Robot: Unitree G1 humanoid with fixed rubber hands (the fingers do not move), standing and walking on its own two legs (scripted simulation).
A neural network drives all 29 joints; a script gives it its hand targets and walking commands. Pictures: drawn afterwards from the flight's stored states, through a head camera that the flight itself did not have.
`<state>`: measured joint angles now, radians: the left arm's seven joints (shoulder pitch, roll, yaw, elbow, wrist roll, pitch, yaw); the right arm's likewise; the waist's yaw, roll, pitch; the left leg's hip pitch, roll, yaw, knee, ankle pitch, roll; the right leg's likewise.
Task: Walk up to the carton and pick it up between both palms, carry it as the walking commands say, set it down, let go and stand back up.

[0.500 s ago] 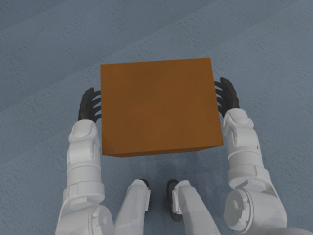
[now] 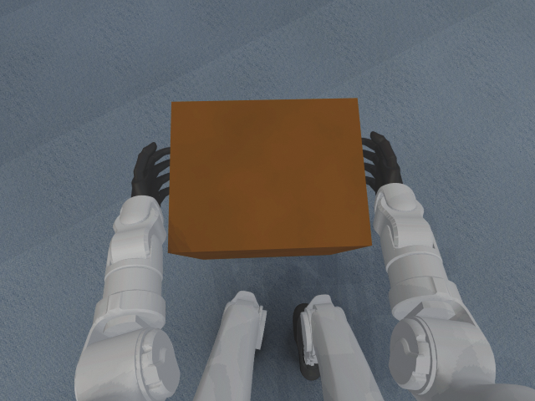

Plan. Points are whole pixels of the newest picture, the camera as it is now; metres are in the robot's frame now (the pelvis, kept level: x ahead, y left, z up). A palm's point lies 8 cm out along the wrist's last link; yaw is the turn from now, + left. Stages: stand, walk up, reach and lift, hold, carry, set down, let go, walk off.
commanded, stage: set down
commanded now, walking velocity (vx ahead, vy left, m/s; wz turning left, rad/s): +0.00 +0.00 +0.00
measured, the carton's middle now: (266, 193) +0.42 +0.04 -0.20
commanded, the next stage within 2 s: none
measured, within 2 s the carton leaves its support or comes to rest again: neither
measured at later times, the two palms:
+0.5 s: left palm (180, 186) +0.43 +0.20 -0.19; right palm (385, 167) +0.47 -0.16 -0.17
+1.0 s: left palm (172, 184) +0.45 +0.24 -0.27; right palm (348, 171) +0.49 -0.12 -0.26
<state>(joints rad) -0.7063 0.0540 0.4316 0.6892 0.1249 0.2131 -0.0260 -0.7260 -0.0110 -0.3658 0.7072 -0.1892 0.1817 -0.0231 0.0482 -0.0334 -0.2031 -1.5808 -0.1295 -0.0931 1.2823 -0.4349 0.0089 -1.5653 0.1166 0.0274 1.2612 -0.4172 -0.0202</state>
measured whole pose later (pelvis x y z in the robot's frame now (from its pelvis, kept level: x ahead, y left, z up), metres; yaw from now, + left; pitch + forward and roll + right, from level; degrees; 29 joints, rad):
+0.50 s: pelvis -0.03 +0.00 -0.08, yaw -1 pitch +43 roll +0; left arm -1.01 0.05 0.50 0.72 0.23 0.38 0.03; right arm -1.11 -0.15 -0.49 0.89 -0.25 0.31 0.05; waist 0.04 -0.07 -0.11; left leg -1.85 -0.13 -0.05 1.61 -0.50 -0.01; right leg -1.85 0.14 0.02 1.60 -0.50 -0.02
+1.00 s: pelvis -0.05 +0.00 -0.15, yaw +0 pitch +44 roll -1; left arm -1.19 0.24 0.41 0.86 0.03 0.26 0.01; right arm -1.23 -0.17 -0.35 0.87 -0.11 0.24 -0.07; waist 0.05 -0.05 0.04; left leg -2.07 -0.14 -0.03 1.83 -0.52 0.00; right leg -2.06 0.13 -0.01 1.83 -0.54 -0.01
